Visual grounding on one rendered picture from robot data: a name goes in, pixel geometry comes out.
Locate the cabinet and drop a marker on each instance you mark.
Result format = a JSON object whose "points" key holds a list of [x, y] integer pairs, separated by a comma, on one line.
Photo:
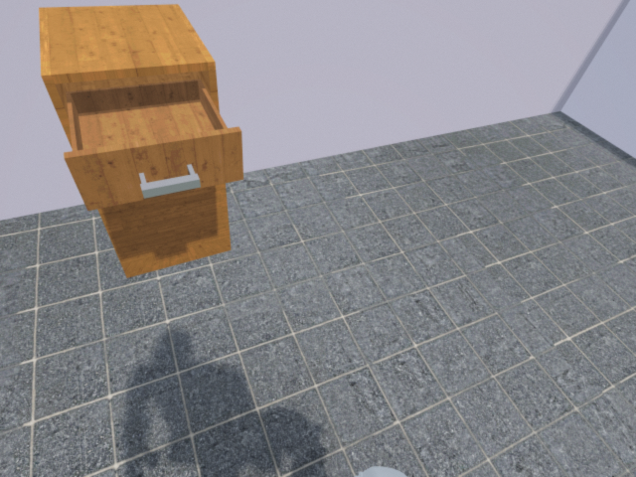
{"points": [[108, 46]]}

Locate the drawer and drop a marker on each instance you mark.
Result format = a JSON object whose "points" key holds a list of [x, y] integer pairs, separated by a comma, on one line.
{"points": [[156, 129]]}

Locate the handle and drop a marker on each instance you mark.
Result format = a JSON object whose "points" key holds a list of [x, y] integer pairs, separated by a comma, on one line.
{"points": [[168, 186]]}

